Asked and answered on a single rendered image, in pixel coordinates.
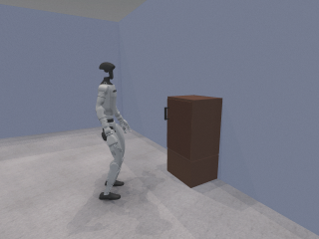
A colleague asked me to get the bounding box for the handle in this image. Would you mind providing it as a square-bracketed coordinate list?
[164, 107, 169, 120]

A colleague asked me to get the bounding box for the robot right forearm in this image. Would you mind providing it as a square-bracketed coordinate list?
[96, 107, 113, 136]

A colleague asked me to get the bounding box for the cupboard door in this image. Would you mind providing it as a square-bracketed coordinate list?
[166, 99, 192, 159]

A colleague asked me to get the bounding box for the right robot upper arm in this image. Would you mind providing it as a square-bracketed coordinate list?
[95, 85, 109, 113]

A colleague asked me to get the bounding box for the robot right hand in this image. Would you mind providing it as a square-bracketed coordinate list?
[107, 134, 122, 155]

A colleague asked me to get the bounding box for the right robot foot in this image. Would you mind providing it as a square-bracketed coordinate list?
[99, 192, 121, 200]

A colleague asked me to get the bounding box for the robot left hand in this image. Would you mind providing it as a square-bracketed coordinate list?
[120, 119, 131, 133]

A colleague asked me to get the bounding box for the robot right shin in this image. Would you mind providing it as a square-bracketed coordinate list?
[104, 162, 122, 195]

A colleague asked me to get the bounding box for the robot left forearm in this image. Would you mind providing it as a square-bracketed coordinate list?
[115, 107, 123, 121]

